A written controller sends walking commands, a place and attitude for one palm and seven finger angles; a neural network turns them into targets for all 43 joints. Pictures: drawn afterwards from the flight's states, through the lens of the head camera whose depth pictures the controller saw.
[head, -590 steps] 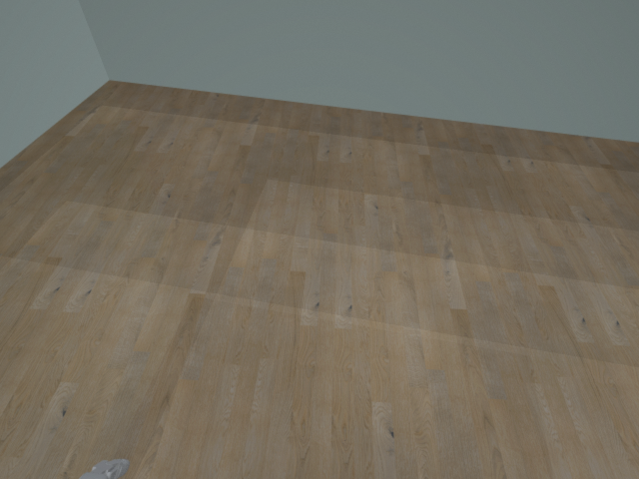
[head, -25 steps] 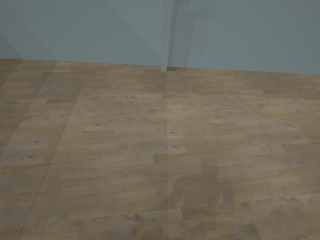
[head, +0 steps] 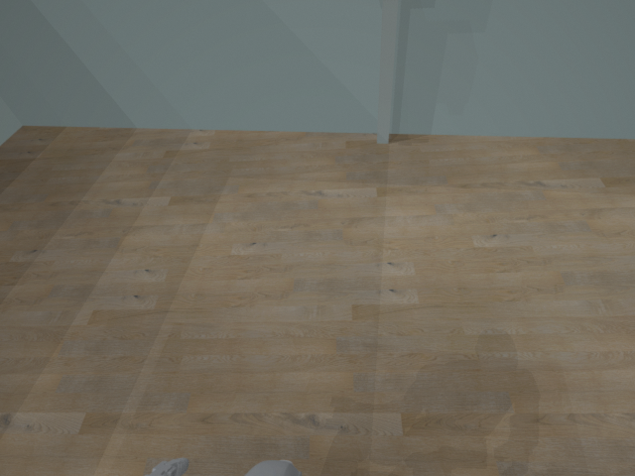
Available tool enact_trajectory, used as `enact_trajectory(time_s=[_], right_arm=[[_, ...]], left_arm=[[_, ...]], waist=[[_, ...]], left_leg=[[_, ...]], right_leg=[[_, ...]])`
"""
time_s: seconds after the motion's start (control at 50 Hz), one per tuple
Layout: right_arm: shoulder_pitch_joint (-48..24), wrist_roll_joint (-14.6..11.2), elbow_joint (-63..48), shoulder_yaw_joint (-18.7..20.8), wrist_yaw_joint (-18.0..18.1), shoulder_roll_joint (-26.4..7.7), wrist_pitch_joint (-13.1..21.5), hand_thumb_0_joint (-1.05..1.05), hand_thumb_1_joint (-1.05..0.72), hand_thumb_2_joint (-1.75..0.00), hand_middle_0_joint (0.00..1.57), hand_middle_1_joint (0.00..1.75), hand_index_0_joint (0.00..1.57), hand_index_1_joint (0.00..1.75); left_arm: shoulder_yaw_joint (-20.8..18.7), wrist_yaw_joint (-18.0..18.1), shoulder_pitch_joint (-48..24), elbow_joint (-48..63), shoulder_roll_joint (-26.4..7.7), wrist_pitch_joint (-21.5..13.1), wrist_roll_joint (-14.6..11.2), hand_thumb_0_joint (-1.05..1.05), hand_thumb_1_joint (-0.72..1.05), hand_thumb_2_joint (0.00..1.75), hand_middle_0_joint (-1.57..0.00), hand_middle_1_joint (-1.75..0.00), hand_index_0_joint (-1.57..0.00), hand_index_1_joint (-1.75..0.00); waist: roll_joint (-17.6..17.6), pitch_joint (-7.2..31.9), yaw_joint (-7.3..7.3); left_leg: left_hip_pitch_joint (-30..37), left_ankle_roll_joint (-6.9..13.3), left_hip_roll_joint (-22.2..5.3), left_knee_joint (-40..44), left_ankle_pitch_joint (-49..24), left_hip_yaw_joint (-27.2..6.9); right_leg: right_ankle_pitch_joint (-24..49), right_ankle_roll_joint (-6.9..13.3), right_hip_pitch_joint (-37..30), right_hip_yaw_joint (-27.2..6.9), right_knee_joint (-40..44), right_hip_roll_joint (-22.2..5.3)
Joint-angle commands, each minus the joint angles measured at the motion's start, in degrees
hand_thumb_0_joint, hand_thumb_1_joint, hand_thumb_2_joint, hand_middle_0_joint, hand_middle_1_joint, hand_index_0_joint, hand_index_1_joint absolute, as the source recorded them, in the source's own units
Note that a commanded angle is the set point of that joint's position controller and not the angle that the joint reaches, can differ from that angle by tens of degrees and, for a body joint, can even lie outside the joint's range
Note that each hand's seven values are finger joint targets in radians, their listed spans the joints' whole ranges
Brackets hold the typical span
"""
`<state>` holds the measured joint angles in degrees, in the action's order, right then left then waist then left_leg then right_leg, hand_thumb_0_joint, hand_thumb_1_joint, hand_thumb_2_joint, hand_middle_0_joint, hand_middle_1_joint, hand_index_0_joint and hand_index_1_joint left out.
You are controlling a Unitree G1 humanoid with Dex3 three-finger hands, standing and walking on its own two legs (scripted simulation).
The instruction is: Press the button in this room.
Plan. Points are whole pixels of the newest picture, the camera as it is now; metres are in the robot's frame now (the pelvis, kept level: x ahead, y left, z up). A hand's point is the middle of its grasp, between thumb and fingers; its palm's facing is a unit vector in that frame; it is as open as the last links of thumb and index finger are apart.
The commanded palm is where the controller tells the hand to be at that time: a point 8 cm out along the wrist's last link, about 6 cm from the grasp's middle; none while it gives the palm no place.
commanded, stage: turn or walk to find it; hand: left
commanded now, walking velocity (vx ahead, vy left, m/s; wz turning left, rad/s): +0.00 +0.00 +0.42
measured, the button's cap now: out of the picture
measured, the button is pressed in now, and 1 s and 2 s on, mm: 0 0 0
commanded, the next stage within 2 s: none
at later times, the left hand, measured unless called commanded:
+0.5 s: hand out of the picture -0.05 +0.26 -0.18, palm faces +0.28 -0.93 -0.24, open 7.4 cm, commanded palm none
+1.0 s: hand out of the picture -0.02 +0.21 -0.14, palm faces +0.41 -0.86 -0.29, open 7.4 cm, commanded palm none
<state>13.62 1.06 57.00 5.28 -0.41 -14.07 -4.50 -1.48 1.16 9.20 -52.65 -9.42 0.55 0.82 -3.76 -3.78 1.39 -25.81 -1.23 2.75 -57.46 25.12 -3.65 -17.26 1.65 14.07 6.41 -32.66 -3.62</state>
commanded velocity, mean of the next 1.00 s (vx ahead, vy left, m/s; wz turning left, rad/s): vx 0.00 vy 0.00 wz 0.42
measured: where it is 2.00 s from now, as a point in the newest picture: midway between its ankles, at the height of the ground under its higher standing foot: outside the picture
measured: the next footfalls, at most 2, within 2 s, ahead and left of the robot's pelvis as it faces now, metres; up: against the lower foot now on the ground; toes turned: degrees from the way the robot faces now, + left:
left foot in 0.38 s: -0.02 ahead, +0.15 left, +0.00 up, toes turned +15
right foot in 0.86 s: +0.05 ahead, -0.08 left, +0.00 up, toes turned +17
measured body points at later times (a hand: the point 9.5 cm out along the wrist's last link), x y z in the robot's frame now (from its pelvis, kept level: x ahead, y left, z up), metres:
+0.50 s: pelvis -0.03 +0.04 +0.00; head -0.01 +0.08 +0.45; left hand -0.07 +0.31 -0.16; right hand +0.12 -0.18 -0.13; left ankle -0.06 +0.14 -0.73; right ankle -0.01 -0.09 -0.68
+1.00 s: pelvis -0.03 -0.01 +0.00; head +0.01 -0.04 +0.45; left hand -0.04 +0.25 -0.12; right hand +0.10 -0.23 -0.17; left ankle -0.11 +0.12 -0.65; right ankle +0.01 -0.09 -0.73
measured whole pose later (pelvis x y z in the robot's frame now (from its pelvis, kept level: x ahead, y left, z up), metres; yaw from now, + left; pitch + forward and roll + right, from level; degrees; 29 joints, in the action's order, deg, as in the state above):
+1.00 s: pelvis -0.03 -0.01 +0.00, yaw +25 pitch -1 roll +2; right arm 13.8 1.1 57.0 5.5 -0.6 -14.4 -4.3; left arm -1.2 1.2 9.3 -52.5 -9.0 0.7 0.7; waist -3.5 -3.9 1.5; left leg -27.0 -1.7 2.2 -63.5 23.6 -3.1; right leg -16.9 1.9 13.0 7.1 -30.6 -3.7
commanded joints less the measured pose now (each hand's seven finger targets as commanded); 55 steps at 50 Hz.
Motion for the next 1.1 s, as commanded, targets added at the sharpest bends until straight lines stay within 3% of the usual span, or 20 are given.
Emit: enact_trajectory(time_s=[0.0,0.22,0.28,0.32,0.34,0.36,0.38,0.4,0.42,0.5,0.68,0.74,0.8,0.82,0.84,0.86,0.88,0.94,0.98,1.08], right_arm=[[2.1,0.5,-2.5,0.9,-0.7,-3.6,0.9,0.0,-0.9,-0.9,0.2,0.3,0.2,0.3],[-5.2,-0.5,-4.3,-1.0,-0.3,-1.8,2.1,0.0,-0.9,-0.9,0.2,0.3,0.2,0.3],[-2.9,-0.8,-3.9,-1.2,-0.1,-1.9,2.6,0.0,-0.9,-0.9,0.2,0.3,0.2,0.3],[0.6,-0.6,-2.9,-1.0,-0.1,-2.9,3.2,0.0,-0.9,-0.9,0.2,0.3,0.2,0.3],[2.3,-0.5,-2.6,-0.4,-0.1,-5.8,3.7,0.0,-0.9,-0.9,0.2,0.3,0.2,0.3],[3.5,0.1,-3.0,0.9,0.2,-11.3,4.0,0.0,-0.9,-0.9,0.2,0.3,0.2,0.3],[5.3,-0.1,-2.5,1.2,0.4,-13.6,3.4,0.0,-0.9,-0.9,0.2,0.3,0.2,0.3],[3.8,0.2,-2.4,0.9,0.9,-12.3,3.5,0.0,-0.9,-0.9,0.2,0.3,0.2,0.3],[1.2,0.3,-2.7,0.5,1.4,-10.8,3.8,0.0,-0.9,-0.9,0.2,0.3,0.2,0.3],[-3.0,0.0,-4.2,-0.6,1.7,-8.3,4.3,0.0,-0.9,-0.9,0.2,0.3,0.2,0.3],[0.4,0.4,-4.1,0.4,1.4,-8.8,3.8,0.0,-0.9,-0.9,0.2,0.3,0.2,0.3],[-1.3,0.5,-4.9,0.6,1.3,-9.0,3.5,0.0,-0.9,-0.9,0.2,0.3,0.2,0.3],[-3.2,0.0,-5.4,0.7,1.0,-8.2,3.3,0.0,-0.9,-0.9,0.2,0.3,0.2,0.3],[-2.6,-0.4,-5.8,0.5,0.8,-6.1,3.4,0.0,-0.9,-0.9,0.2,0.3,0.2,0.3],[-1.7,-0.7,-7.0,-0.2,0.5,-1.8,3.4,0.0,-0.9,-0.9,0.2,0.3,0.2,0.3],[-3.8,-0.3,-7.8,0.5,0.7,-4.2,2.7,0.0,-0.9,-0.9,0.2,0.3,0.2,0.3],[-2.9,0.0,-6.8,0.9,0.6,-5.3,1.9,0.0,-0.9,-0.9,0.2,0.3,0.2,0.3],[0.6,0.4,-3.2,1.0,-0.4,-4.1,1.1,0.0,-0.9,-0.9,0.2,0.3,0.2,0.3],[2.1,0.2,-2.5,0.9,-0.6,-3.5,1.0,0.0,-0.9,-0.9,0.2,0.3,0.2,0.3],[-1.4,0.2,-3.1,0.3,-0.5,-3.4,1.1,0.0,-0.9,-0.9,0.2,0.3,0.2,0.3]], left_arm=[[-2.8,0.9,-2.5,4.7,-10.2,-1.1,0.1,0.0,0.9,0.9,-0.2,-0.3,-0.2,-0.3],[-3.9,0.9,8.0,0.1,-13.7,-0.9,1.0,0.0,0.9,0.9,-0.2,-0.3,-0.2,-0.3],[-4.2,0.7,6.5,-0.4,-14.5,-0.6,0.9,0.0,0.9,0.9,-0.2,-0.3,-0.2,-0.3],[-4.1,0.6,5.0,-0.1,-14.0,-0.1,0.3,0.0,0.9,0.9,-0.2,-0.3,-0.2,-0.3],[-3.8,0.4,5.2,0.3,-12.1,0.4,-0.2,0.0,0.9,0.9,-0.2,-0.3,-0.2,-0.3],[-2.9,0.0,4.9,2.2,-8.3,0.8,-0.5,0.0,0.9,0.9,-0.2,-0.3,-0.2,-0.3],[-2.2,0.2,0.9,3.3,-8.1,1.4,0.1,0.0,0.9,0.9,-0.2,-0.3,-0.2,-0.3],[-2.5,0.1,-0.2,3.3,-8.4,1.7,0.1,0.0,0.9,0.9,-0.2,-0.3,-0.2,-0.3],[-2.8,0.1,-0.6,2.4,-8.3,1.9,0.2,0.0,0.9,0.9,-0.2,-0.3,-0.2,-0.3],[-2.9,-0.6,2.3,0.1,-8.9,1.4,0.0,0.0,0.9,0.9,-0.2,-0.3,-0.2,-0.3],[-2.3,0.0,-2.5,2.9,-7.8,1.2,-0.3,0.0,0.9,0.9,-0.2,-0.3,-0.2,-0.3],[-2.2,0.1,-0.5,3.0,-7.4,0.9,-0.7,0.0,0.9,0.9,-0.2,-0.3,-0.2,-0.3],[-2.6,0.2,4.8,1.6,-8.5,0.0,-0.6,0.0,0.9,0.9,-0.2,-0.3,-0.2,-0.3],[-3.0,0.5,7.0,1.3,-11.0,-0.6,-0.2,0.0,0.9,0.9,-0.2,-0.3,-0.2,-0.3],[-4.1,1.0,7.8,1.3,-16.2,-1.1,0.7,0.0,0.9,0.9,-0.2,-0.3,-0.2,-0.3],[-4.0,1.0,7.9,2.2,-17.4,-0.8,0.3,0.0,0.9,0.9,-0.2,-0.3,-0.2,-0.3],[-4.0,1.3,4.4,2.8,-14.8,-0.8,0.2,0.0,0.9,0.9,-0.2,-0.3,-0.2,-0.3],[-2.8,0.8,-2.1,4.6,-10.9,-1.0,0.0,0.0,0.9,0.9,-0.2,-0.3,-0.2,-0.3],[-2.6,0.8,-1.1,4.3,-9.9,-1.3,0.0,0.0,0.9,0.9,-0.2,-0.3,-0.2,-0.3],[-2.9,1.0,4.4,2.2,-10.6,-1.5,0.3,0.0,0.9,0.9,-0.2,-0.3,-0.2,-0.3]], waist=[[12.8,-0.4,0.72],[15.1,4.7,-4.82],[15.8,6.1,-3.35],[12.7,6.9,-0.77],[4.2,7.6,0.37],[-12.5,6.3,1.28],[-11.3,5.5,2.7],[-8.0,4.3,2.22],[-10.7,3.2,1.36],[-5.2,3.7,-1.07],[-4.5,4.4,0.81],[-5.8,5.4,-0.25],[-3.8,7.0,-3.08],[2.6,8.4,-3.84],[19.4,8.2,-4.04],[19.1,6.3,-5.05],[15.4,4.5,-3.25],[11.6,-0.1,0.11],[12.9,0.7,0.28],[12.9,2.5,-2.27]], left_leg=[[-5.0,-1.6,-3.7,-14.3,-6.0,0.2],[0.4,-2.8,-5.0,10.7,2.3,6.4],[5.9,-2.0,-4.5,19.3,-0.3,8.2],[15.1,-1.1,-4.3,30.9,-11.9,8.8],[22.1,0.5,-8.4,35.9,-17.6,3.2],[26.1,6.5,-22.3,39.4,-31.1,-15.4],[21.3,10.4,-26.4,40.6,-34.6,-16.1],[18.5,11.9,-25.3,41.2,-31.8,-14.5],[18.2,11.1,-22.1,40.7,-32.2,-12.9],[19.9,9.5,-16.5,38.0,-39.8,-6.2],[20.8,11.5,-16.6,36.4,-40.7,-12.4],[17.0,10.8,-15.3,34.9,-40.4,-14.2],[9.8,7.4,-11.7,30.6,-31.8,-13.0],[3.7,4.4,-8.1,25.8,-21.8,-10.2],[-7.1,0.1,0.3,13.4,-0.7,-0.9],[-6.1,-0.2,0.0,1.9,9.5,-0.9],[-5.2,-0.1,-1.7,-5.2,6.3,-3.1],[-5.4,-1.1,-3.4,-13.5,-3.1,-0.9],[-5.7,-2.0,-3.6,-13.9,-6.3,0.1],[-6.0,-3.4,-5.1,-7.2,-4.3,1.7]], right_leg=[[2.5,2.5,1.9,-8.6,18.6,-13.6],[26.0,6.8,-11.0,-4.9,10.9,-17.8],[27.2,5.8,-9.7,-3.3,7.5,-18.1],[21.2,1.8,-3.9,0.5,2.3,-15.8],[12.5,-1.4,3.3,3.1,-5.1,-12.5],[-12.0,-5.7,17.5,5.4,-16.5,-4.7],[-18.8,-5.5,16.7,0.2,-24.0,-3.8],[-16.9,-5.2,16.6,-2.5,-27.4,-4.4],[-13.9,-5.4,18.2,-3.8,-29.3,-4.3],[-6.4,-6.3,17.1,-4.3,-31.0,-2.8],[-9.3,-6.7,13.3,-4.9,-18.1,-0.5],[-7.8,-6.0,6.7,-4.1,-9.2,1.1],[4.9,-5.5,-5.7,-3.1,6.1,1.2],[8.2,-4.4,-13.3,-7.6,12.1,-3.8],[13.0,1.0,-18.6,-22.8,15.0,-18.6],[16.0,6.5,-9.1,-25.9,16.6,-25.0],[10.7,7.6,-4.5,-22.3,18.0,-23.0],[5.5,3.8,0.3,-11.3,17.5,-14.7],[8.9,2.8,-1.7,-7.2,17.0,-13.2],[14.9,4.6,-7.9,-6.4,15.5,-15.3]])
